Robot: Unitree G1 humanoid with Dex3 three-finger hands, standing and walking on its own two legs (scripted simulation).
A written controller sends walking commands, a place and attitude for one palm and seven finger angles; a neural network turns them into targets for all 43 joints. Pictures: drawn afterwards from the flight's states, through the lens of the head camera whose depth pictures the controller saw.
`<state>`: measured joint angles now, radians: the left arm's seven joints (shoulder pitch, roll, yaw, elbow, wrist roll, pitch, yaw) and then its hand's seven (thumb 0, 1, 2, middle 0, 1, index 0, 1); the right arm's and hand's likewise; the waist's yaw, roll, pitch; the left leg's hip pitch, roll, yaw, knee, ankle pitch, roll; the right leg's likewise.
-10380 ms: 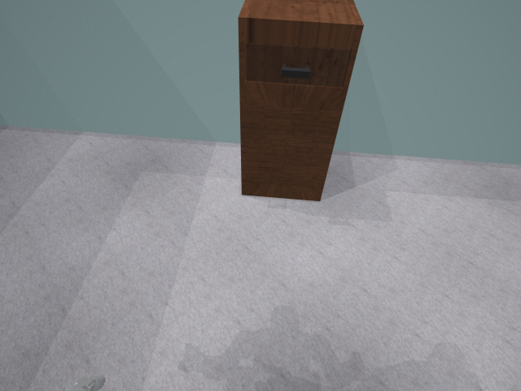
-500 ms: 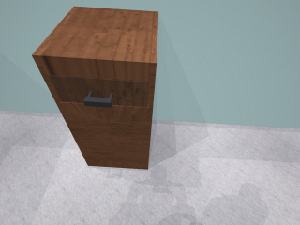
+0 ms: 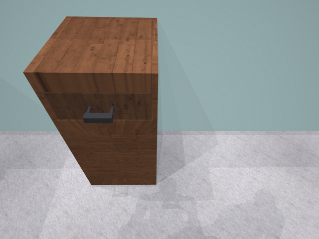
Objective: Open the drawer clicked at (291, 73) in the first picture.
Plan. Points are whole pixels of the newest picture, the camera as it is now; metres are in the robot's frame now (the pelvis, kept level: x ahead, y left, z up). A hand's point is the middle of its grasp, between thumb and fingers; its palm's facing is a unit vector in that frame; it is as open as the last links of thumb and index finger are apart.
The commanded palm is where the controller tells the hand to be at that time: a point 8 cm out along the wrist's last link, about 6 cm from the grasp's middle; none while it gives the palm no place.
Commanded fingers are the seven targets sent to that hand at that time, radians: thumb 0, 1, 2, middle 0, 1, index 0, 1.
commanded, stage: look again from close up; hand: left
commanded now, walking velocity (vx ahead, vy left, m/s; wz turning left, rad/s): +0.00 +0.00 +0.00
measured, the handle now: (99, 113) +0.53 +0.26 -0.05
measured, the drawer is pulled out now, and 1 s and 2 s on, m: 0.00 0.00 0.00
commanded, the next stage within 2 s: raise the hand with hooked fingers in 0.46 s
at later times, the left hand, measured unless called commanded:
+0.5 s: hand out of the picture -0.01 +0.18 -0.18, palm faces +0.01 -0.98 -0.19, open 7.3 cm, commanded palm none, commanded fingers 0.00 0.90 0.90 -0.20 -0.30 -0.20 -0.30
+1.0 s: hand out of the picture +0.13 +0.18 -0.08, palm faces -0.13 -0.19 -0.97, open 8.6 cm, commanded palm +0.14 +0.21 -0.02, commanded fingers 0.00 0.36 0.67 -0.24 -0.64 -0.24 -0.64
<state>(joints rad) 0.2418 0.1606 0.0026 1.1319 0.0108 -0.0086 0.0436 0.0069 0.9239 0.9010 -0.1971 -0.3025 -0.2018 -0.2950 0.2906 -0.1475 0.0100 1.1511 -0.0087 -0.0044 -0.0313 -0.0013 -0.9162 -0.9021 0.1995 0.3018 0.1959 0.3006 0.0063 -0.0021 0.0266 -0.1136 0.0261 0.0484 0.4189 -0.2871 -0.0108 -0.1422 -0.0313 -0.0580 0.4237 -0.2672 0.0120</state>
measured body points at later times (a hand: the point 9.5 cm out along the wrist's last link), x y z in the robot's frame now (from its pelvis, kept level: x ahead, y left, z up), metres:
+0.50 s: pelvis -0.01 +0.01 -0.01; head +0.00 +0.00 +0.44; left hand -0.01 +0.23 -0.16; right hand -0.01 -0.21 -0.17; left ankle -0.04 +0.12 -0.74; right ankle -0.03 -0.12 -0.74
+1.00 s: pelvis -0.04 -0.04 -0.04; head -0.01 -0.05 +0.41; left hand +0.13 +0.18 -0.03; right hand +0.20 -0.27 -0.10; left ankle -0.04 +0.12 -0.74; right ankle -0.03 -0.12 -0.74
